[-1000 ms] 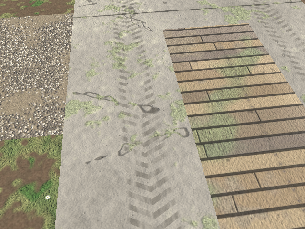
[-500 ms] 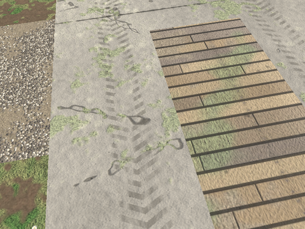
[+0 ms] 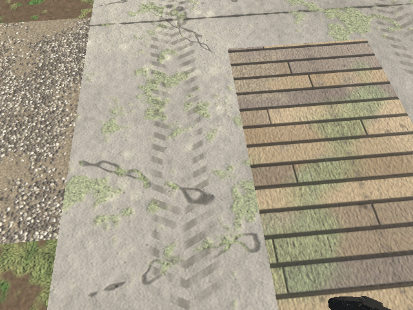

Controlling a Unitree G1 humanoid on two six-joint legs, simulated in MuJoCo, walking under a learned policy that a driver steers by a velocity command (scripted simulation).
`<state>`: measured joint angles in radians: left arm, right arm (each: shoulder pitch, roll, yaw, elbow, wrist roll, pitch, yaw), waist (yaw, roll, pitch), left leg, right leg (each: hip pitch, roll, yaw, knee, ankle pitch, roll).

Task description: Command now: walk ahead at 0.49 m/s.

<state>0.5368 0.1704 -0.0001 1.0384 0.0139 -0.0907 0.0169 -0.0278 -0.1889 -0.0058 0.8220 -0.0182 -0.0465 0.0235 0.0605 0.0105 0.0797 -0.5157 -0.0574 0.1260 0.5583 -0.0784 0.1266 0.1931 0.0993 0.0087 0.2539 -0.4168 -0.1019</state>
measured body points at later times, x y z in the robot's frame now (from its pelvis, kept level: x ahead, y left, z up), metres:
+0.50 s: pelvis +0.27 -0.01 +0.02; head +0.30 +0.00 +0.47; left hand +0.47 +0.23 -0.07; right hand +0.23 -0.27 -0.12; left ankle +0.14 +0.05 -0.72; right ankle +0.45 -0.12 -0.69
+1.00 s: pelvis +0.51 +0.03 +0.02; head +0.54 +0.05 +0.47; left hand +0.35 +0.23 -0.12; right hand +0.81 -0.06 -0.08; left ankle +0.59 +0.20 -0.68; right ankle +0.46 -0.10 -0.72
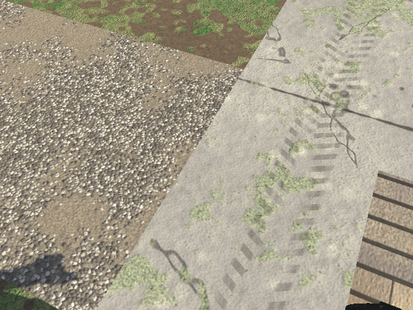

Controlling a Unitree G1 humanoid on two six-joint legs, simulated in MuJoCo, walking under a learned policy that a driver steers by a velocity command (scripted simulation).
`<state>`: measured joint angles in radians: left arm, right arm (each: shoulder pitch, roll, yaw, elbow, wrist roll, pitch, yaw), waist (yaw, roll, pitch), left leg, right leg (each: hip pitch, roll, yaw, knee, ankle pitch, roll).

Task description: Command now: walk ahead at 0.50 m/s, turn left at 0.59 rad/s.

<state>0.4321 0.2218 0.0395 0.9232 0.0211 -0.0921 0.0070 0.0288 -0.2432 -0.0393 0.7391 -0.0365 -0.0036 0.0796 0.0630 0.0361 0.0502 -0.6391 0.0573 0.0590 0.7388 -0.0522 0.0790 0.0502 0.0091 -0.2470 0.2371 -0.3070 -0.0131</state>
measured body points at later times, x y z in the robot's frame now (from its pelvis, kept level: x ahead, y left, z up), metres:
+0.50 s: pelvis +0.26 +0.06 +0.00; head +0.29 +0.08 +0.45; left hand +0.38 +0.34 -0.10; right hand +0.32 -0.22 -0.11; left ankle +0.17 +0.08 -0.74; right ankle +0.47 -0.06 -0.68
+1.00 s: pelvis +0.39 +0.07 +0.00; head +0.42 +0.07 +0.45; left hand +0.38 +0.35 -0.13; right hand +0.56 -0.15 -0.13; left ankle +0.37 +0.20 -0.71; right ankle +0.50 +0.02 -0.74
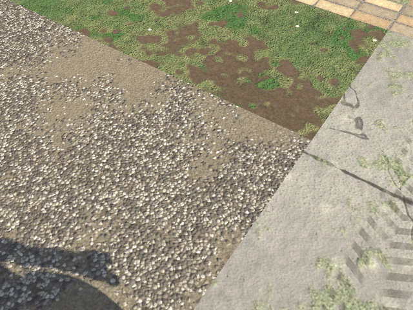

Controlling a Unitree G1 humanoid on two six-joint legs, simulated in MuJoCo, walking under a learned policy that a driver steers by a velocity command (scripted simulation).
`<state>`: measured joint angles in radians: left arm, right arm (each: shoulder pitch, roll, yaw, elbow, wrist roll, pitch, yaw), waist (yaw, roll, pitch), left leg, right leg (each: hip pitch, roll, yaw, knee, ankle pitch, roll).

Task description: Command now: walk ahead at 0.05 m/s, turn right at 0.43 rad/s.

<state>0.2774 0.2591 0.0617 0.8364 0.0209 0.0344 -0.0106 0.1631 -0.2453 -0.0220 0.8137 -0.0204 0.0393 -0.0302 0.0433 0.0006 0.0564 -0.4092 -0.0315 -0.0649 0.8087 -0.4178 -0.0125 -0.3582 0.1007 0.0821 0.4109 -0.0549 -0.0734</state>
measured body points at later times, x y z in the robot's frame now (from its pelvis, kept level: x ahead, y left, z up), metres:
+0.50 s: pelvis -0.02 +0.02 +0.00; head +0.01 +0.01 +0.45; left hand +0.19 +0.23 -0.12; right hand -0.01 -0.27 -0.11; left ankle +0.01 +0.12 -0.74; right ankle -0.08 -0.08 -0.71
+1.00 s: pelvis +0.00 -0.01 +0.01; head +0.01 -0.02 +0.46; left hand +0.20 +0.20 -0.11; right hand -0.03 -0.32 -0.10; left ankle +0.09 +0.08 -0.71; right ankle -0.08 -0.07 -0.74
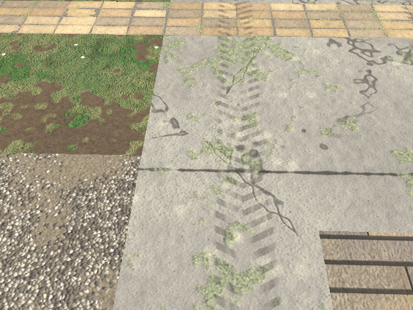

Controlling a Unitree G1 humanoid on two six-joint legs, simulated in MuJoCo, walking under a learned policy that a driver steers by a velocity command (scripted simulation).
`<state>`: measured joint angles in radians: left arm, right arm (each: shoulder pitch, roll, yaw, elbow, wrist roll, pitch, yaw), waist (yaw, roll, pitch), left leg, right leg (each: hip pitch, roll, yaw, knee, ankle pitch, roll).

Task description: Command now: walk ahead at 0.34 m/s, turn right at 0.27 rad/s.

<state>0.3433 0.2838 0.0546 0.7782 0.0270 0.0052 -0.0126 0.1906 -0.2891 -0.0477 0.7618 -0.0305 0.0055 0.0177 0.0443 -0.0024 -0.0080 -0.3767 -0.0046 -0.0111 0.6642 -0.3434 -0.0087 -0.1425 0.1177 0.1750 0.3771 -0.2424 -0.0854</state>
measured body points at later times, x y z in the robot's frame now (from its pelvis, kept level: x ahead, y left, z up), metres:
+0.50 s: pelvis +0.21 +0.00 -0.02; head +0.25 +0.00 +0.43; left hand +0.43 +0.23 -0.10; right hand +0.15 -0.26 -0.15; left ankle +0.04 +0.11 -0.74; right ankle +0.33 -0.10 -0.74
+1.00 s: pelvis +0.46 +0.03 -0.02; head +0.50 +0.05 +0.43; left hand +0.33 +0.25 -0.16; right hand +0.75 -0.09 -0.11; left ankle +0.57 +0.15 -0.73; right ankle +0.33 -0.10 -0.74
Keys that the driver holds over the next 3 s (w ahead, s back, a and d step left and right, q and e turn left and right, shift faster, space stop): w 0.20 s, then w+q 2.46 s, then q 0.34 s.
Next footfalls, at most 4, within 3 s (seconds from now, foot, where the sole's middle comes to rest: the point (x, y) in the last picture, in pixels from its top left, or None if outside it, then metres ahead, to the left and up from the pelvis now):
0.06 left None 0.08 0.11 -0.78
0.50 right None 0.37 -0.09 -0.78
1.04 left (178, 282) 0.60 0.16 -0.78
1.58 right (176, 193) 0.97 0.20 -0.78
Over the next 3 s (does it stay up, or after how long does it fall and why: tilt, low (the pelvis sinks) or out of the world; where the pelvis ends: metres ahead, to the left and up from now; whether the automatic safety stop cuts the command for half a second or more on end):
stays up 1.11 0.78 0.00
